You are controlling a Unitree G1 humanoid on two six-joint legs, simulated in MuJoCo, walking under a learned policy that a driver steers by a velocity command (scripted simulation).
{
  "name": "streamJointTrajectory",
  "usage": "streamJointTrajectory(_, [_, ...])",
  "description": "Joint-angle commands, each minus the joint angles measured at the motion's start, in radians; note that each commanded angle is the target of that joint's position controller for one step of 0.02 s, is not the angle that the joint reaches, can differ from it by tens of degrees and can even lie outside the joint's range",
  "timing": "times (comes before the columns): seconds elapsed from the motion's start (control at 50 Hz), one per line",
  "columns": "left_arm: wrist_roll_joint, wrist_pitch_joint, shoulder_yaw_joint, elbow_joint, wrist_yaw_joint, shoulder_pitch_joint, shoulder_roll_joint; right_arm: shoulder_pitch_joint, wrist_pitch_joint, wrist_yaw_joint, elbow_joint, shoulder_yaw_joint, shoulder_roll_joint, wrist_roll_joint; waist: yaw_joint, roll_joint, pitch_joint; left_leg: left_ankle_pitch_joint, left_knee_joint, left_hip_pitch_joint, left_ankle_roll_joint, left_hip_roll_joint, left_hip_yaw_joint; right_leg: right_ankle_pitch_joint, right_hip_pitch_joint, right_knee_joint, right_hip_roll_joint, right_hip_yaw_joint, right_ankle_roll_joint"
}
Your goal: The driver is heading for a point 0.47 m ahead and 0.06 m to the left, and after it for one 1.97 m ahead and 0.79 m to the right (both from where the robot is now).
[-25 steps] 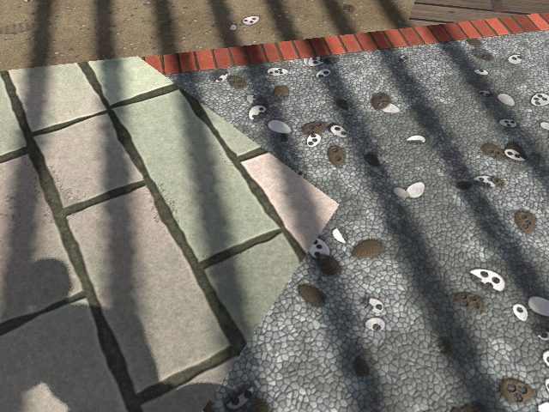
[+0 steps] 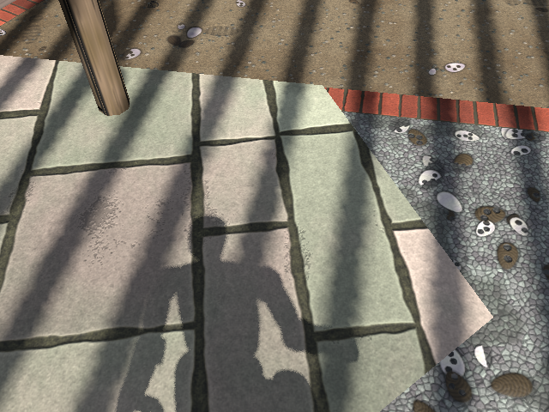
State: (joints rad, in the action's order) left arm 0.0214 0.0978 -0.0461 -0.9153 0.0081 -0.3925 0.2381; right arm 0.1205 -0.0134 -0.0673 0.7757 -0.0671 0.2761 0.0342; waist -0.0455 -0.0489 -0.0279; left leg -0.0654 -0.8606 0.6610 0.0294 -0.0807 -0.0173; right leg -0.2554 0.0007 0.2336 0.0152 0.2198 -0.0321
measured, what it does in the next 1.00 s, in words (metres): walks ahead: left foot, then right foot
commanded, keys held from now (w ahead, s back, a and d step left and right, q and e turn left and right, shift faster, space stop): w+q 0.40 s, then w+e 0.02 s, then e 0.58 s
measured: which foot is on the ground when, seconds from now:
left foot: up 0.00-0.14, down 0.16-0.68, up 0.70-1.00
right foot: down 0.00-0.18, up 0.20-0.66, down 0.68-1.00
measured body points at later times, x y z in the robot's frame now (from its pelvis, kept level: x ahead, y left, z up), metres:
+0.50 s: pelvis +0.26 +0.07 +0.00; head +0.29 +0.09 +0.45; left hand +0.35 +0.35 -0.12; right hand +0.35 -0.20 -0.12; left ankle +0.19 +0.10 -0.74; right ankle +0.44 -0.06 -0.68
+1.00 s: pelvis +0.40 +0.08 -0.01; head +0.44 +0.06 +0.44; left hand +0.44 +0.36 -0.12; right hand +0.56 -0.17 -0.14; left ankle +0.41 +0.24 -0.69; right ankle +0.49 +0.03 -0.74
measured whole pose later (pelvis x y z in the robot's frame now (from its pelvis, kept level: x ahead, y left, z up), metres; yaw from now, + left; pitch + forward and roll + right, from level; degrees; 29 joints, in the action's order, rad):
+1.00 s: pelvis +0.40 +0.08 -0.01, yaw +5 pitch +1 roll +1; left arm 0.01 -0.03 -0.07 -0.82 0.00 -0.26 0.27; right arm 0.15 -0.05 0.03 0.78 -0.03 0.26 0.03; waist -0.04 -0.02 -0.07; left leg -0.39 -0.94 0.49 -0.04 -0.01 0.09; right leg -0.06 -0.34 0.40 0.14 -0.10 -0.10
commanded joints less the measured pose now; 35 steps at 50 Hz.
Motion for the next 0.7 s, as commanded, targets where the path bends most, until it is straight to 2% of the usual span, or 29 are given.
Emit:
streamJointTrajectory(0.02, [0.0, 0.011, -0.027, 0.049, 0.005, 0.013, 0.135, -0.117, 0.013, -0.013, -0.1, 0.013, 0.013, 0.003, 0.003, 0.125, -0.061, 0.026, 0.13, -0.014, 0.025, 0.005, -0.054, 0.384, -0.016, -0.079, -0.277, -0.071, -0.101])
streamJointTrajectory(0.06, [0.002, 0.0, -0.031, 0.034, 0.009, -0.015, 0.148, -0.147, 0.014, -0.014, -0.118, 0.013, 0.022, 0.007, -0.004, 0.125, -0.066, -0.036, 0.186, -0.037, 0.055, 0.025, -0.088, 0.469, 0.042, -0.037, -0.291, -0.04, -0.09])
streamJointTrajectory(0.1, [0.004, -0.014, -0.036, 0.026, 0.014, -0.021, 0.172, -0.128, 0.013, -0.007, -0.121, 0.008, 0.034, 0.011, 0.014, 0.14, -0.04, -0.135, 0.224, -0.117, 0.095, 0.077, -0.129, 0.743, 0.088, 0.075, -0.295, 0.002, -0.076])
streamJointTrajectory(0.12, [0.004, -0.024, -0.041, 0.022, 0.016, -0.023, 0.19, -0.078, 0.015, -0.001, -0.11, 0.001, 0.045, 0.012, 0.039, 0.151, -0.004, -0.192, 0.237, -0.188, 0.118, 0.116, -0.146, 0.895, 0.102, 0.181, -0.295, 0.018, -0.071])
streamJointTrajectory(0.14, [0.003, -0.034, -0.044, 0.022, 0.017, -0.024, 0.205, 0.023, 0.022, 0.007, -0.082, -0.011, 0.064, 0.013, 0.082, 0.146, 0.059, -0.219, 0.27, -0.303, 0.145, 0.159, -0.149, 0.955, 0.093, 0.345, -0.291, 0.029, -0.068])
streamJointTrajectory(0.16, [0.001, -0.042, -0.042, 0.033, 0.016, -0.012, 0.205, 0.192, 0.033, 0.021, -0.027, -0.03, 0.095, 0.022, 0.159, 0.099, 0.156, -0.179, 0.348, -0.535, 0.179, 0.175, -0.115, 0.827, -0.018, 0.587, -0.27, 0.05, -0.04])
streamJointTrajectory(0.18, [-0.007, -0.039, -0.023, 0.081, 0.008, -0.035, 0.13, 0.299, 0.034, 0.038, -0.008, -0.063, 0.205, 0.03, 0.179, -0.048, 0.271, -0.339, 0.387, -0.84, 0.258, -0.065, 0.224, 0.356, -0.336, 0.911, -0.211, 0.049, 0.003])
streamJointTrajectory(0.2, [-0.004, -0.027, -0.021, 0.156, -0.008, 0.008, 0.103, 0.265, 0.026, 0.044, -0.036, -0.081, 0.293, -0.003, 0.138, -0.191, 0.338, -0.272, 0.552, -0.993, 0.384, -0.282, 0.77, -0.301, -0.673, 1.188, -0.001, -0.097, 0.056])
streamJointTrajectory(0.22, [0.006, -0.02, -0.029, 0.18, -0.011, 0.14, 0.156, 0.274, 0.015, 0.052, -0.029, -0.076, 0.265, -0.018, 0.178, -0.023, 0.242, -0.168, 0.582, -0.95, 0.36, -0.253, 0.666, -0.215, -0.785, 1.207, -0.054, -0.238, 0.046])
streamJointTrajectory(0.24, [-0.008, -0.008, -0.02, 0.184, -0.014, 0.151, 0.131, 0.226, 0.017, 0.061, -0.018, -0.062, 0.213, -0.023, 0.137, 0.009, 0.122, -0.054, 0.577, -0.817, 0.335, -0.229, 0.52, -0.115, -0.781, 1.142, -0.099, -0.239, 0.038])
streamJointTrajectory(0.26, [-0.007, -0.004, -0.018, 0.165, -0.011, 0.123, 0.123, 0.181, 0.024, 0.063, -0.016, -0.048, 0.161, -0.024, 0.084, 0.056, 0.052, 0.073, 0.587, -0.682, 0.287, -0.17, 0.42, -0.072, -0.708, 1.034, -0.132, -0.241, 0.035])
streamJointTrajectory(0.28, [0.011, -0.017, -0.019, 0.162, -0.011, 0.109, 0.122, 0.146, 0.032, 0.066, -0.018, -0.038, 0.135, -0.03, 0.046, 0.052, 0.027, 0.157, 0.596, -0.594, 0.263, -0.118, 0.352, -0.069, -0.643, 0.977, -0.145, -0.247, 0.043])
streamJointTrajectory(0.3, [0.025, -0.036, -0.017, 0.152, -0.013, 0.078, 0.117, 0.122, 0.041, 0.065, -0.026, -0.031, 0.116, -0.032, 0.021, 0.042, 0.04, 0.199, 0.608, -0.547, 0.253, -0.087, 0.307, -0.064, -0.584, 0.946, -0.148, -0.249, 0.053])
streamJointTrajectory(0.32, [0.031, -0.052, -0.018, 0.153, -0.017, 0.072, 0.112, 0.13, 0.052, 0.062, -0.026, -0.029, 0.114, -0.034, 0.015, 0.037, 0.052, 0.244, 0.612, -0.526, 0.258, -0.072, 0.295, -0.064, -0.564, 0.927, -0.141, -0.241, 0.062])
streamJointTrajectory(0.38, [0.029, -0.074, -0.013, 0.182, -0.024, 0.137, 0.092, 0.183, 0.067, 0.058, -0.011, -0.037, 0.144, -0.034, 0.024, 0.026, 0.031, 0.209, 0.646, -0.493, 0.252, -0.037, 0.276, 0.016, -0.605, 0.825, -0.131, -0.223, 0.084])
streamJointTrajectory(0.42, [0.027, -0.075, -0.011, 0.205, -0.027, 0.216, 0.091, 0.226, 0.069, 0.059, 0.002, -0.034, 0.138, -0.034, 0.049, 0.01, 0.002, 0.18, 0.668, -0.521, 0.234, -0.032, 0.272, 0.101, -0.666, 0.726, -0.132, -0.217, 0.09])
streamJointTrajectory(0.46, [0.023, -0.07, -0.005, 0.21, -0.029, 0.26, 0.079, 0.259, 0.073, 0.062, 0.02, -0.023, 0.115, -0.034, 0.067, 0.002, -0.014, 0.42, 0.639, -0.556, 0.192, -0.023, 0.215, 0.177, -0.657, 0.615, -0.121, -0.2, 0.081])
streamJointTrajectory(0.5, [0.014, -0.062, 0.007, 0.212, -0.031, 0.287, 0.059, 0.288, 0.077, 0.067, 0.039, -0.014, 0.104, -0.033, 0.087, -0.008, 0.005, 0.618, 0.6, -0.591, 0.142, -0.013, 0.15, 0.24, -0.6, 0.521, -0.094, -0.173, 0.058])
streamJointTrajectory(0.56, [0.002, -0.053, 0.013, 0.209, -0.03, 0.322, 0.06, 0.305, 0.075, 0.077, 0.059, -0.003, 0.098, -0.022, 0.11, -0.026, 0.017, 0.661, 0.574, -0.642, 0.105, -0.02, 0.115, 0.283, -0.528, 0.417, -0.052, -0.15, 0.018])
streamJointTrajectory(0.6, [0.004, -0.046, 0.01, 0.193, -0.028, 0.29, 0.077, 0.288, 0.073, 0.086, 0.067, 0.001, 0.102, -0.012, 0.09, -0.037, 0.017, 0.721, 0.524, -0.676, 0.097, -0.047, 0.113, 0.224, -0.469, 0.368, -0.022, -0.156, -0.016])
streamJointTrajectory(0.64, [0.008, -0.035, -0.004, 0.137, -0.02, 0.141, 0.114, 0.246, 0.072, 0.098, 0.067, -0.003, 0.123, -0.01, 0.021, -0.034, 0.052, 0.832, 0.374, -0.708, 0.082, -0.057, 0.104, 0.174, -0.341, 0.293, 0.025, -0.167, -0.056])
streamJointTrajectory(0.66, [0.011, -0.022, -0.01, 0.107, -0.016, 0.045, 0.125, 0.213, 0.071, 0.1, 0.062, -0.008, 0.14, -0.019, -0.039, -0.001, 0.081, 0.757, 0.214, -0.69, 0.067, -0.025, 0.07, 0.303, -0.229, 0.174, 0.021, -0.179, -0.075])
streamJointTrajectory(0.68, [0.015, -0.014, -0.026, 0.092, -0.008, -0.051, 0.191, 0.213, 0.077, 0.104, 0.026, -0.004, 0.134, -0.024, -0.063, 0.083, 0.181, 0.418, -0.043, -0.551, 0.043, 0.043, 0.032, 0.728, -0.023, 0.227, -0.136, -0.35, -0.123])
streamJointTrajectory(0.7, [0.008, -0.023, -0.044, 0.108, -0.012, -0.019, 0.269, 0.366, 0.073, 0.101, 0.02, 0.009, 0.041, -0.043, 0.044, 0.3, 0.284, -0.504, -0.388, -0.272, -0.008, 0.229, -0.019, 1.327, 0.193, 0.288, -0.415, -0.691, -0.329])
